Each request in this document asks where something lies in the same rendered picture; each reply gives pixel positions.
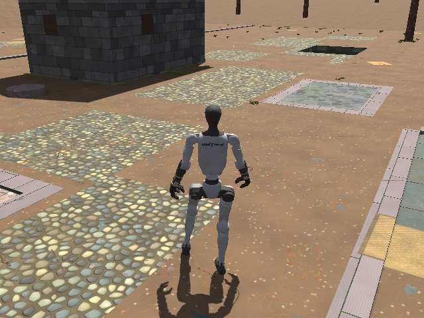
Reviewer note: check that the robot head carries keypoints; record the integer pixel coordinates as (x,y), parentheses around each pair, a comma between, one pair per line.
(213,115)

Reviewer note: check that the robot left hand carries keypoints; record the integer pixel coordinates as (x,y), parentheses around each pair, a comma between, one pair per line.
(176,189)

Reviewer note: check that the robot left upper arm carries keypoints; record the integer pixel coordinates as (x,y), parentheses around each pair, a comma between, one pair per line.
(188,150)

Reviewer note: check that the robot right forearm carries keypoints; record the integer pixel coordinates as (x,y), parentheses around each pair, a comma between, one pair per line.
(244,172)

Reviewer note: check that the robot right upper arm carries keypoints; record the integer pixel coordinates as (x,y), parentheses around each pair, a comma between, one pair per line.
(237,150)

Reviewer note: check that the robot left forearm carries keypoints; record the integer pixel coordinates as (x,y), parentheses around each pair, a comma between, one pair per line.
(178,175)

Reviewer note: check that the robot right hand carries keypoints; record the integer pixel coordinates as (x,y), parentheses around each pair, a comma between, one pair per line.
(243,185)

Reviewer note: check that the robot left shin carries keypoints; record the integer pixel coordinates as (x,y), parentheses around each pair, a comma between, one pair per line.
(189,225)

